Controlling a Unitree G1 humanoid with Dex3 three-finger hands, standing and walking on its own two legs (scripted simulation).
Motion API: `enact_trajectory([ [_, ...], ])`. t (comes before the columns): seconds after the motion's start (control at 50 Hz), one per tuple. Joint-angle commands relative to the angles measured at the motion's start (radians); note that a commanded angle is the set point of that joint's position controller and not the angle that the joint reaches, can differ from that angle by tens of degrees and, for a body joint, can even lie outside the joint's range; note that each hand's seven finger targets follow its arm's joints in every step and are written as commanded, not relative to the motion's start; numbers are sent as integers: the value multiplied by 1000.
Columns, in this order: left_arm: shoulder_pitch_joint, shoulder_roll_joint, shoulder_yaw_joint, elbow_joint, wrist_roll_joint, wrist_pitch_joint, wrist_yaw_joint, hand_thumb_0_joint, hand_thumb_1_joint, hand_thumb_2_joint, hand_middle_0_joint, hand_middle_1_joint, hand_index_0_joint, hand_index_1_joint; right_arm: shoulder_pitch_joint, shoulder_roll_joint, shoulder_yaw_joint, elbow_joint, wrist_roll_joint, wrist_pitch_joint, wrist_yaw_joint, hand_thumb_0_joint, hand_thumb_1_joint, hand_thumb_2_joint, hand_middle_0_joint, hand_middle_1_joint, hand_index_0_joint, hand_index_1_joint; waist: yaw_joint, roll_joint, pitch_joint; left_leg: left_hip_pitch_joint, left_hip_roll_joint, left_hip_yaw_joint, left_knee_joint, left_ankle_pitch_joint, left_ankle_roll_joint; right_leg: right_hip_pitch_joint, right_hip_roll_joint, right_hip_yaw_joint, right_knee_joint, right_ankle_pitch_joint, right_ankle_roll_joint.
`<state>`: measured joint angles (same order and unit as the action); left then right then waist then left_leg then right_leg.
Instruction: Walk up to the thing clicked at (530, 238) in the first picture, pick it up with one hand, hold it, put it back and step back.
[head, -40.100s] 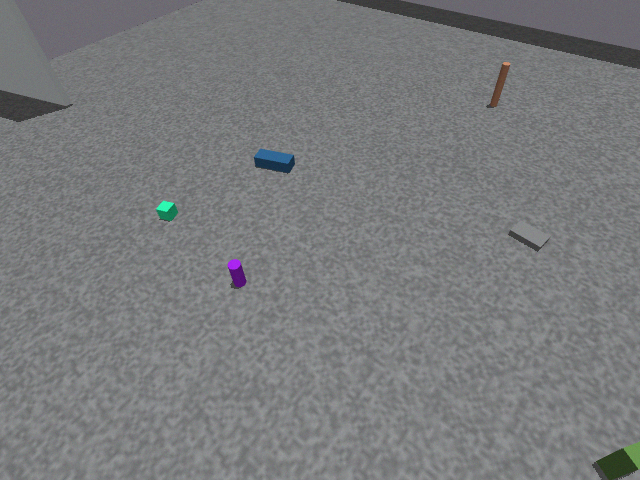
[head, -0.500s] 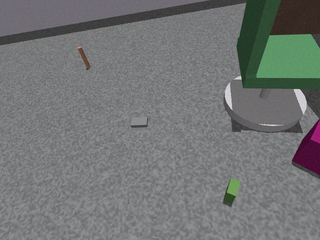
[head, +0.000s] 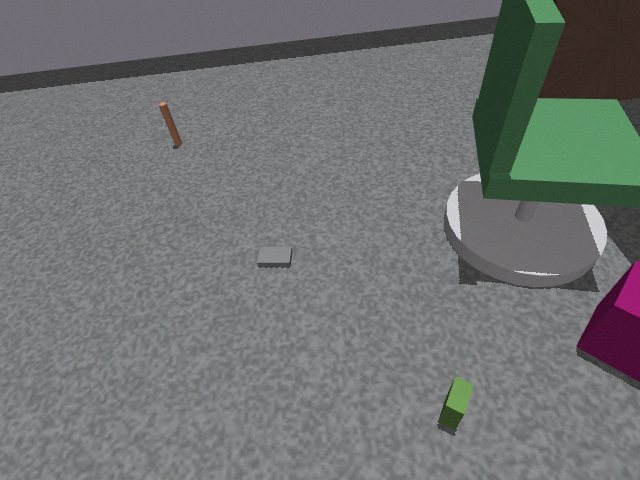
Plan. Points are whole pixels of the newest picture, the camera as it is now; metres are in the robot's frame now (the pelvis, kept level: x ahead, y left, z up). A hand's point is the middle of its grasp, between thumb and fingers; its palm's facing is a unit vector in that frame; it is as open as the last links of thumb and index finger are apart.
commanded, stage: step back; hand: left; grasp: from above
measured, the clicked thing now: (274, 256) +1.08 +0.26 -0.75
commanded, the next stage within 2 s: stand in 0.42 s
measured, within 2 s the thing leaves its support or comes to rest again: neither
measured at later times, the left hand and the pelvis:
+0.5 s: hand out of the picture +0.13 +0.29 -0.14, palm faces +0.00 -0.93 -0.36, open 7.4 cm; pelvis +0.04 +0.03 +0.01, yaw +0 degrees
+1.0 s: hand out of the picture +0.11 +0.28 -0.13, palm faces -0.03 -0.94 -0.34, open 7.4 cm; pelvis +0.03 +0.02 +0.02, yaw +0 degrees
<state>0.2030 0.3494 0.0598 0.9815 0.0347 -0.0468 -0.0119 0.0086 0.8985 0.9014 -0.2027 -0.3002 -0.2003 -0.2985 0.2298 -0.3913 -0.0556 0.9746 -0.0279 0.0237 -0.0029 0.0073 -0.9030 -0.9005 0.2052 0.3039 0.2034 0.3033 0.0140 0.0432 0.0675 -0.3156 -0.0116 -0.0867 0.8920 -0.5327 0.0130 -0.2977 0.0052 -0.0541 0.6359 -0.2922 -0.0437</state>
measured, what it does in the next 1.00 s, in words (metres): steps on the spot: left foot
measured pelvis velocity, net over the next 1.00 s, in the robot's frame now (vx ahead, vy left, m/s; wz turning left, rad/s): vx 0.03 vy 0.02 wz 0.00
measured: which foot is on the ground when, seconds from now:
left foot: up 0.00-0.18, down 0.20-1.00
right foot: down 0.00-1.00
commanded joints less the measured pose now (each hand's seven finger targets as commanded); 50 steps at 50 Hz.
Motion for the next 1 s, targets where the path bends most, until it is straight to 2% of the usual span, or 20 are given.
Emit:
enact_trajectory([
  [0.0, -41, 284, 67, -74, -3, -32, 30, 0, 900, 900, -200, -300, -200, -300, 11, -166, -37, -41, 12, -36, -4, 0, -900, -900, 200, 300, 200, 300, 4, -131, -15, -126, 35, -46, 17, 45, 5, 74, -286, 353, -300, 59, -134],
  [0.04, -44, 286, 66, -70, -7, -33, 31, 0, 900, 900, -200, -300, -200, -300, 22, -157, -35, -34, 7, -33, -4, 0, -900, -900, 200, 300, 200, 300, 6, -157, -48, -89, 42, -2, -48, 72, -7, 85, -270, 291, -261, 182, -126],
  [0.1, -68, 274, 53, -76, -17, -22, 33, 0, 900, 900, -200, -300, -200, -300, -5, -139, -30, -26, 5, -36, -7, 0, -900, -900, 200, 300, 200, 300, 0, -211, -75, 10, 39, 81, -205, 116, -13, 66, -256, 211, -192, 433, -112],
  [0.12, -92, 270, 48, -81, -21, -16, 33, 0, 900, 900, -200, -300, -200, -300, 3, -136, -31, -18, 4, -39, -8, 0, -900, -900, 200, 300, 200, 300, -19, -220, -88, 59, 29, 104, -287, 190, -11, 52, -242, 178, -152, 473, -101],
  [0.14, -106, 268, 44, -84, -28, -8, 33, 0, 900, 900, -200, -300, -200, -300, 28, -133, -32, -3, 4, -42, -10, 0, -900, -900, 200, 300, 200, 300, -33, -196, -101, 122, 18, 119, -383, 313, -9, 41, -219, 154, -99, 479, -74],
  [0.16, -103, 250, 37, -86, -30, -2, 34, 0, 900, 900, -200, -300, -200, -300, 16, -145, -39, 5, 0, -43, -13, 0, -900, -900, 200, 300, 200, 300, -31, -165, -107, 154, 27, 87, -407, 436, 7, 28, -190, 137, -59, 462, -40],
  [0.18, -93, 227, 29, -92, -31, 2, 35, 0, 900, 900, -200, -300, -200, -300, 7, -178, -48, 3, -5, -44, -18, 0, -900, -900, 200, 300, 200, 300, -23, -102, -130, 194, 94, 7, -415, 559, 34, -9, -162, 124, -18, 391, -13],
  [0.2, -76, 210, 23, -86, -38, 9, 35, 0, 900, 900, -200, -300, -200, -300, -43, -211, -50, -11, -8, -48, -20, 0, -900, -900, 200, 300, 200, 300, 2, -15, -140, 172, 192, -109, -443, 581, 76, -21, -98, 94, 16, 243, 12],
  [0.22, -62, 210, 21, -66, -46, 18, 35, 0, 900, 900, -200, -300, -200, -300, -122, -239, -46, -27, 3, -47, -17, 0, -900, -900, 200, 300, 200, 300, 25, 29, -138, 70, 253, -157, -463, 491, 147, 41, -38, 55, 32, 7, 23],
  [0.24, -63, 218, 23, -45, -39, 22, 37, 0, 900, 900, -200, -300, -200, -300, -159, -248, -46, -28, 5, -44, -13, 0, -900, -900, 200, 300, 200, 300, 24, 57, -117, -9, 270, -155, -465, 422, 165, 112, -36, 48, 11, -70, 17],
  [0.26, -65, 217, 22, -30, -33, 18, 36, 0, 900, 900, -200, -300, -200, -300, -176, -225, -38, -14, 2, -41, -11, 0, -900, -900, 200, 300, 200, 300, 32, 46, -98, -27, 244, -121, -463, 419, 136, 138, -43, 61, -41, -40, 16],
  [0.3, -69, 238, 25, -20, -29, 9, 32, 0, 900, 900, -200, -300, -200, -300, -181, -193, -24, -6, 5, -42, -12, 0, -900, -900, 200, 300, 200, 300, 24, 37, -123, 21, 168, -39, -428, 462, 69, 142, -91, 103, -94, 153, 0],
  [0.32, -77, 249, 26, -16, -31, 7, 31, 0, 900, 900, -200, -300, -200, -300, -171, -189, -22, 0, 6, -41, -13, 0, -900, -900, 200, 300, 200, 300, 14, 33, -116, 20, 148, -29, -422, 443, 55, 134, -101, 121, -93, 191, -1],
  [0.38, -95, 246, 20, 4, -33, 6, 33, 0, 900, 900, -200, -300, -200, -300, -191, -183, -20, 21, 9, -40, -10, 0, -900, -900, 200, 300, 200, 300, 10, 14, -124, 77, 144, -14, -418, 498, 49, 126, -116, 125, -121, 257, -2],
  [0.4, -89, 193, -12, 31, -36, 10, 24, 0, 900, 900, -200, -300, -200, -300, -168, -179, -5, 28, 19, -52, -2, 0, -900, -900, 200, 300, 200, 300, -5, 26, -138, 111, 155, -44, -483, 458, 42, 134, -107, 122, -163, 199, 10],
  [0.46, -121, 207, -14, 45, -34, 8, 20, 0, 900, 900, -200, -300, -200, -300, -200, -182, -3, 41, 17, -64, 1, 0, -900, -900, 200, 300, 200, 300, -2, 13, -124, 128, 164, -44, -510, 511, 32, 169, -111, 116, -206, 238, 20],
  [0.52, -134, 219, -18, 67, -32, 5, 20, 0, 900, 900, -200, -300, -200, -300, -191, -174, 3, 59, 22, -68, 0, 0, -900, -900, 200, 300, 200, 300, -13, -26, -143, 212, 158, -14, -498, 638, 20, 178, -127, 115, -231, 337, 21],
  [0.62, -162, 220, -24, 90, -30, 2, 17, 0, 900, 900, -200, -300, -200, -300, -216, -159, 7, 71, 23, -59, 4, 0, -900, -900, 200, 300, 200, 300, -18, -47, -96, 204, 143, 0, -555, 501, 8, 170, -137, 122, -317, 244, 28],
  [0.76, -160, 214, -21, 109, -29, -2, 17, 0, 900, 900, -200, -300, -200, -300, -222, -164, 10, 84, 23, -62, 4, 0, -900, -900, 200, 300, 200, 300, -12, -36, -125, 227, 146, 13, -576, 538, 2, 218, -144, 117, -342, 301, 33],
  [0.98, -162, 222, -18, 123, -26, 5, 15, 0, 900, 900, -200, -300, -200, -300, -203, -160, 15, 106, 17, -55, 7, 0, -900, -900, 200, 300, 200, 300, -12, -35, -54, 167, 135, 8, -627, 349, -8, 166, -137, 126, -396, 87, 35],
])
